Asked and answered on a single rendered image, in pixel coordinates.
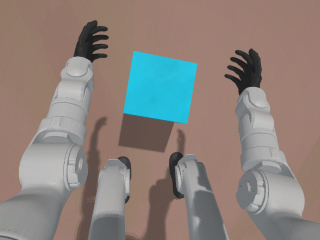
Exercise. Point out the left robot forearm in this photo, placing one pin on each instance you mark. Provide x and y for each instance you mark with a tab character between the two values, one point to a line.
69	108

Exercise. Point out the right robot hand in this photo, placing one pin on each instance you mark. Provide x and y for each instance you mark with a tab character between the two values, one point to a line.
251	77

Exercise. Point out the robot left upper arm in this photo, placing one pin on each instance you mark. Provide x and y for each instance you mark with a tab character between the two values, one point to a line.
49	172

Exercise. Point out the robot left foot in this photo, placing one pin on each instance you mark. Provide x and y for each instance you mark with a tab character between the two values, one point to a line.
127	163

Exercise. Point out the right robot forearm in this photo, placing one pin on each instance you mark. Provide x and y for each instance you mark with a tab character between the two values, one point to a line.
260	149

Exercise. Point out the left robot hand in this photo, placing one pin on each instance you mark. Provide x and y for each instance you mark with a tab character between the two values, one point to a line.
85	47

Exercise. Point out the robot right thigh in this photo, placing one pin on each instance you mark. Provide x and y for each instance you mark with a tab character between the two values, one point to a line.
203	215

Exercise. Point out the carton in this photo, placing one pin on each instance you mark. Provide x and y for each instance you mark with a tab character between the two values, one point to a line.
160	88

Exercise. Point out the robot right upper arm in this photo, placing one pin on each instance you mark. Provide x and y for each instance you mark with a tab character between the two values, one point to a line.
275	203

